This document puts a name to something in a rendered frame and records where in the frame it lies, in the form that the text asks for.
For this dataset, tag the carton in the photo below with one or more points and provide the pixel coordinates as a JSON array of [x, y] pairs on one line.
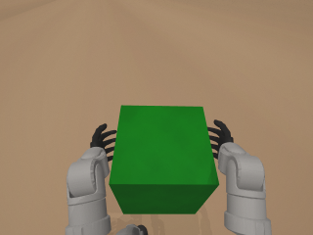
[[162, 160]]

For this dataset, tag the left robot shin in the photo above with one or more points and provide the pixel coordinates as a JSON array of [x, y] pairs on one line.
[[132, 225]]

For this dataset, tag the left robot forearm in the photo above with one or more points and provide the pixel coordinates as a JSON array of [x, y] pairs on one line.
[[86, 192]]

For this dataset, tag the left robot hand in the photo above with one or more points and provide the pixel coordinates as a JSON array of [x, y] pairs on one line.
[[98, 137]]

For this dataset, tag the right robot forearm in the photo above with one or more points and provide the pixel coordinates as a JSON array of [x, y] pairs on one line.
[[246, 191]]

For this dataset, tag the robot left foot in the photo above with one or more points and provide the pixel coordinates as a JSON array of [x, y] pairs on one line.
[[144, 229]]

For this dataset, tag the right robot hand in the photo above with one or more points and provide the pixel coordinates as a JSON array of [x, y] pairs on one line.
[[224, 136]]

